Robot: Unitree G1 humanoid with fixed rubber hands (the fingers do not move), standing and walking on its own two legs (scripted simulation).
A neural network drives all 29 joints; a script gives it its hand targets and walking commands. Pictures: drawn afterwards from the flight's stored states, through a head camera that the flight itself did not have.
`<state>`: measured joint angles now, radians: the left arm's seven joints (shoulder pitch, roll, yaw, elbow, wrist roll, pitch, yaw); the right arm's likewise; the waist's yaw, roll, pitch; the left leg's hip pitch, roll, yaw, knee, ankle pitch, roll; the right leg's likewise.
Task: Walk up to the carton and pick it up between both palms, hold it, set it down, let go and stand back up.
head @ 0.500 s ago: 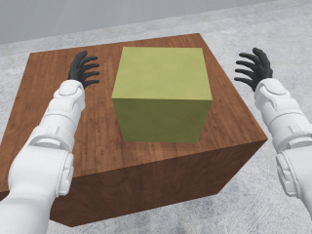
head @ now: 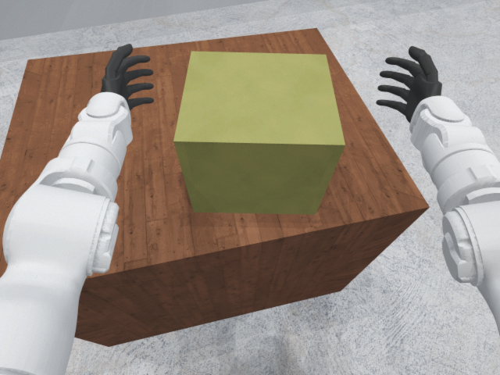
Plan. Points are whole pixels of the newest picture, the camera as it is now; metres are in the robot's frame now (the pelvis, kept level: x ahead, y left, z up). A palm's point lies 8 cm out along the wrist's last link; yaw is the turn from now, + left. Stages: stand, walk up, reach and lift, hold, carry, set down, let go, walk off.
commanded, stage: reach and lift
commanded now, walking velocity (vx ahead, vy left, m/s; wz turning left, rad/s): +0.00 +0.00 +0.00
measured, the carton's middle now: (256, 137) +0.54 +0.01 +0.02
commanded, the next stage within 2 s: none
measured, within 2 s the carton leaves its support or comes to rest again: neither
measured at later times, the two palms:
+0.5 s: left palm (142, 137) +0.50 +0.21 +0.06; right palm (382, 140) +0.50 -0.21 +0.06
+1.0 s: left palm (160, 137) +0.50 +0.18 +0.06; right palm (357, 136) +0.51 -0.16 +0.06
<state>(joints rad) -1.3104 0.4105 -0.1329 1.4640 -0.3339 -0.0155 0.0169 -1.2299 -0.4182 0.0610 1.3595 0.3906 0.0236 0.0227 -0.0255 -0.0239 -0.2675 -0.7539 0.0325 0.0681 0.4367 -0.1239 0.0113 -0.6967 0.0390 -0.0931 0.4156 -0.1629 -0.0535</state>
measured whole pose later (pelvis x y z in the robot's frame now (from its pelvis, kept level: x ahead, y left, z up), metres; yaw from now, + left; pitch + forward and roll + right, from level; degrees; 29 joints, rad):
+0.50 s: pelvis +0.01 -0.01 -0.02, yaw +0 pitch +33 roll -1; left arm -1.19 0.33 -0.11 1.48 -0.32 -0.24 0.03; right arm -1.11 -0.34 -0.04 1.36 0.28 -0.19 0.01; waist 0.02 -0.01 -0.33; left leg -0.95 0.05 0.05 0.55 -0.18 0.00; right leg -0.89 0.05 -0.11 0.52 -0.21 -0.06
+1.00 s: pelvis +0.02 +0.00 -0.01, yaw +0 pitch +32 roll -1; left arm -1.17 0.23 0.16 1.43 -0.05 -0.27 0.06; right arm -1.09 -0.21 -0.19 1.30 0.09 -0.23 -0.05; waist 0.00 -0.02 -0.28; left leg -0.85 0.03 0.07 0.44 -0.14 0.01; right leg -0.80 0.03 -0.09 0.44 -0.18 -0.05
